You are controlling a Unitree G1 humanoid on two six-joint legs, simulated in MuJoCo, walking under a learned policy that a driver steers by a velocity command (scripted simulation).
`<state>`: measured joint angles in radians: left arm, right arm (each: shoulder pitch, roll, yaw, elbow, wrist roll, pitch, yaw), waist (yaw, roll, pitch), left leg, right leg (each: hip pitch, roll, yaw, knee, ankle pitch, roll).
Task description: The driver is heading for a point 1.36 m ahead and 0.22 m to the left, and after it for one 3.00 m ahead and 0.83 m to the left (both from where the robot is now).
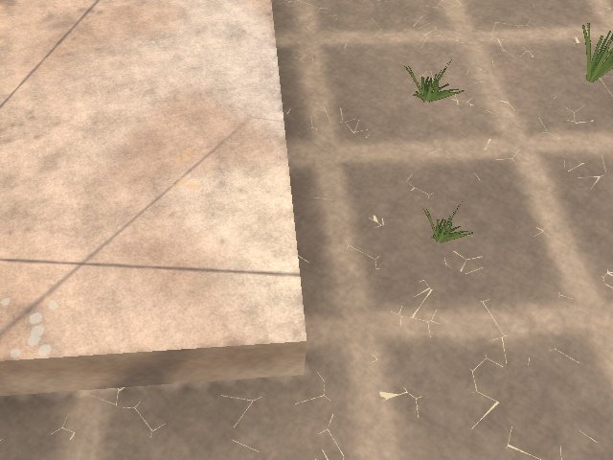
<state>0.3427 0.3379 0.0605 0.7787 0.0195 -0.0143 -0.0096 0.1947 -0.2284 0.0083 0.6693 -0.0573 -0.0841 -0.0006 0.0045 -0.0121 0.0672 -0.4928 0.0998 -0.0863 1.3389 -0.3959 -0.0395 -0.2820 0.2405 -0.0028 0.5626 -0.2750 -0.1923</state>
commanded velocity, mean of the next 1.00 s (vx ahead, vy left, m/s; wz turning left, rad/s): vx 1.00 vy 0.00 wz -0.09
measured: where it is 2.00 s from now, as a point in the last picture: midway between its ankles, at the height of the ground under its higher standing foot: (319, 86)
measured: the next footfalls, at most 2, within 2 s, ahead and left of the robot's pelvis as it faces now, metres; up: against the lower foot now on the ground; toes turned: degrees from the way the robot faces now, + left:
left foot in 0.24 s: +0.43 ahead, +0.17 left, +0.00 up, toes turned -11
right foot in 0.70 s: +0.79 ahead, -0.14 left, +0.00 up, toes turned -15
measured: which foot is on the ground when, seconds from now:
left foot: up 0.00-0.22, down 0.24-0.66, up 0.68-1.00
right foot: down 0.00-0.24, up 0.26-0.68, down 0.70-1.00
